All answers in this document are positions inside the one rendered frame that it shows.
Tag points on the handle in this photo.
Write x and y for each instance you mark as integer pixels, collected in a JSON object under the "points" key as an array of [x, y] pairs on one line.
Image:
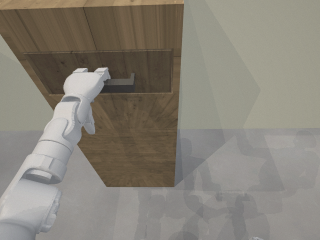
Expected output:
{"points": [[119, 85]]}

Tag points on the drawer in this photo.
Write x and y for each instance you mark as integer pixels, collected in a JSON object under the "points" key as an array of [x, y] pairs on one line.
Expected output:
{"points": [[152, 67]]}

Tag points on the robot left forearm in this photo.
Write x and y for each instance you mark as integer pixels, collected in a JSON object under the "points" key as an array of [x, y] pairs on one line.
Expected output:
{"points": [[47, 163]]}

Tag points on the cabinet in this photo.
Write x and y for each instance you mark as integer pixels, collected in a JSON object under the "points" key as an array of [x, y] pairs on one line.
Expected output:
{"points": [[135, 138]]}

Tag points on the left robot hand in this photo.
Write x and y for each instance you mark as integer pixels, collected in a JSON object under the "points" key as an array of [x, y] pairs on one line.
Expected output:
{"points": [[89, 85]]}

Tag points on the robot left upper arm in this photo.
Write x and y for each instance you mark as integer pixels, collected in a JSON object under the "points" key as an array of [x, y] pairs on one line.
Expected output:
{"points": [[30, 209]]}

